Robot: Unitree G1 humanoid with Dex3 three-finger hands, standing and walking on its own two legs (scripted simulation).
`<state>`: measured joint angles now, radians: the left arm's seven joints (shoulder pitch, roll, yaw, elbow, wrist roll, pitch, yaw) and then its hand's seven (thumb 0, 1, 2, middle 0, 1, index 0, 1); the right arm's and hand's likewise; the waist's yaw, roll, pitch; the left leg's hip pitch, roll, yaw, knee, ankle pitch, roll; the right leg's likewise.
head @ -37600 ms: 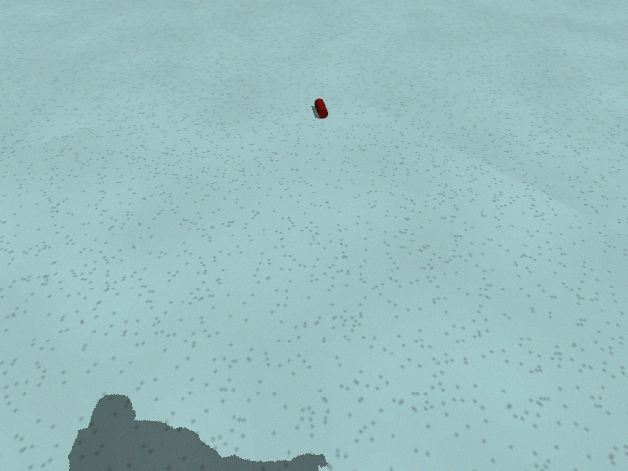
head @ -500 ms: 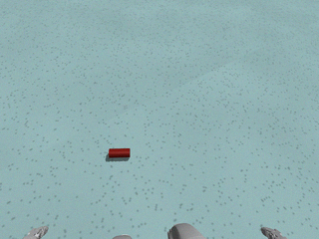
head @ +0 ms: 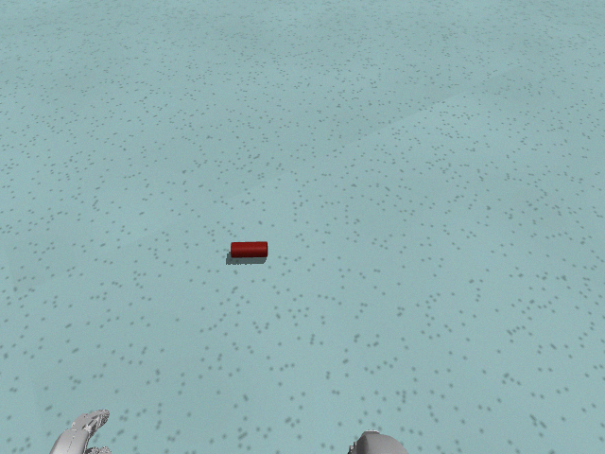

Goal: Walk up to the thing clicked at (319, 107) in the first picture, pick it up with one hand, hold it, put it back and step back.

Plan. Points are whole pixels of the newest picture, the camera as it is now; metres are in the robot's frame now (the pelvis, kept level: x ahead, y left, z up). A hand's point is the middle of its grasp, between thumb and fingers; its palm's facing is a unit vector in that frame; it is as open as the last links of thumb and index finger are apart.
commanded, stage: step back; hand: left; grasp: from above
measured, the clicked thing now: (249, 249) +0.87 +0.19 -0.72
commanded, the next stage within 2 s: stand in 1.52 s
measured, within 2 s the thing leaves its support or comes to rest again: neither
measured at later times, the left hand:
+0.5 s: hand out of the picture -0.12 +0.24 -0.13, palm faces -0.05 -0.91 -0.41, open 7.4 cm
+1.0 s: hand out of the picture -0.16 +0.23 -0.13, palm faces +0.05 -0.92 -0.38, open 7.4 cm
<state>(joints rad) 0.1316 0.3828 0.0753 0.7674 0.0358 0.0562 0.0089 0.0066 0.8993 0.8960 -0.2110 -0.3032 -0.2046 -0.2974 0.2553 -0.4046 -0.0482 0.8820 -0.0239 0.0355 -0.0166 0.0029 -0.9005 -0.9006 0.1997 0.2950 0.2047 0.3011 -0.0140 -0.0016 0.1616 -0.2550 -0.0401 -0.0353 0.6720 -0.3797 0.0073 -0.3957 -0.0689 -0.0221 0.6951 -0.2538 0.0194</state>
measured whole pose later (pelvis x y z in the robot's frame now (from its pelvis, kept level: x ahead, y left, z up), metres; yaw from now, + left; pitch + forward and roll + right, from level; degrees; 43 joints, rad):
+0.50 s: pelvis -0.18 -0.03 +0.01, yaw -4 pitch -2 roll +1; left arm 0.24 0.36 0.07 0.91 0.05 0.04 -0.01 0.01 0.90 0.90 -0.21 -0.30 -0.20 -0.30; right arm 0.15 -0.43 -0.05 0.86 -0.02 0.05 -0.02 0.00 -0.90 -0.90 0.20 0.29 0.20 0.30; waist 0.04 0.02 0.12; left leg -0.53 -0.08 -0.12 1.06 -0.44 -0.01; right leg -0.28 -0.02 0.04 0.66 -0.35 -0.01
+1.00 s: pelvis -0.21 -0.03 +0.02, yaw +1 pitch -3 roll -1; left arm 0.24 0.35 0.07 0.98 0.04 -0.04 -0.01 0.01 0.90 0.90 -0.21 -0.30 -0.20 -0.30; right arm 0.23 -0.38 -0.05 0.99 -0.03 0.01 0.02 0.00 -0.90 -0.90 0.20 0.30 0.21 0.30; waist 0.03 0.04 0.05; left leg -0.35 -0.02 -0.09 0.84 -0.46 0.01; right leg -0.22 0.00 -0.04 0.55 -0.28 -0.02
